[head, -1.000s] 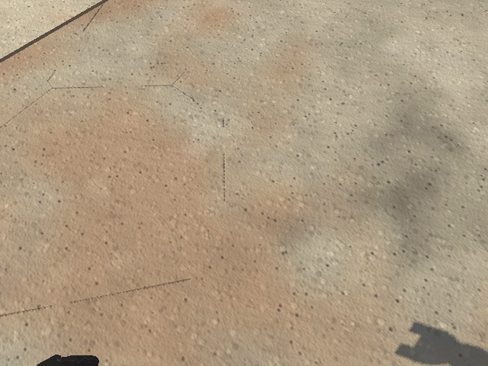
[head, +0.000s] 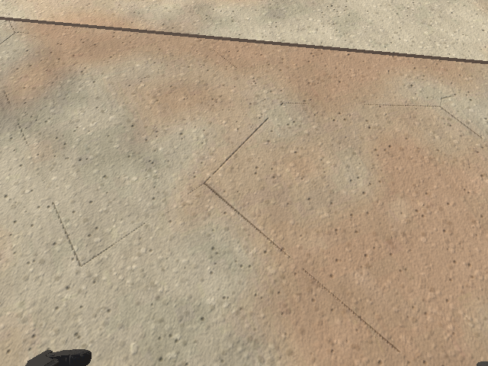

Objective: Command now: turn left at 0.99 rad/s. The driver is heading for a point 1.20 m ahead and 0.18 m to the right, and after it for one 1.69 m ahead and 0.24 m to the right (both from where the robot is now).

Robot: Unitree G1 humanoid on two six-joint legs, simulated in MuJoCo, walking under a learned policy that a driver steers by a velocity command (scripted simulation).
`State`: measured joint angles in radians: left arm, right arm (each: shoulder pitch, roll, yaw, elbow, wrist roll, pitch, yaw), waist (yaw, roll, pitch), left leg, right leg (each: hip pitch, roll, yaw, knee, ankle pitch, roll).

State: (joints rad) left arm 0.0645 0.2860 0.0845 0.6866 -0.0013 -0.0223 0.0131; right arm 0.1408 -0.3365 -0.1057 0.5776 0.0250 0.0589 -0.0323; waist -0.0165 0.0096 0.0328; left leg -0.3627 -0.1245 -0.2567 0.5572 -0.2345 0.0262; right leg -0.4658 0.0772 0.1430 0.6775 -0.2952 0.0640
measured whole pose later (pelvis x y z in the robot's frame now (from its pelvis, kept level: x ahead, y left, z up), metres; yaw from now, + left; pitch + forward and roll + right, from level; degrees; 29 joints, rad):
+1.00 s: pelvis +0.02 -0.02 +0.00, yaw -8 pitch +3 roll +2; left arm 0.20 0.32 0.09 0.59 -0.02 0.03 0.00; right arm 0.08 -0.32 -0.11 0.68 -0.01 0.01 -0.02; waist 0.01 0.04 0.08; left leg -0.51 0.03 0.00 1.17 -0.52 -0.06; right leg -0.35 0.03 -0.01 0.58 -0.27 -0.06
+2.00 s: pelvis +0.42 -0.24 +0.00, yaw -19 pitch +2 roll -2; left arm 0.41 0.30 0.05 0.79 0.03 -0.09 0.00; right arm 0.20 -0.34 -0.07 0.78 -0.03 0.00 0.07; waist 0.03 0.05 -0.01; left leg -0.72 0.08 0.01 1.20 -0.16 0.08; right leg -0.01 0.02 -0.18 0.32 -0.34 -0.01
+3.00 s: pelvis +1.30 -0.28 -0.02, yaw +36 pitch +1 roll -2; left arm 0.55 0.29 0.03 0.91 0.03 -0.10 0.01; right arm -0.09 -0.32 -0.01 0.58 -0.04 0.00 0.10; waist 0.09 0.03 0.04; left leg -0.77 0.02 0.11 0.84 -0.04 0.15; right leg 0.23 0.00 -0.30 0.18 -0.42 0.05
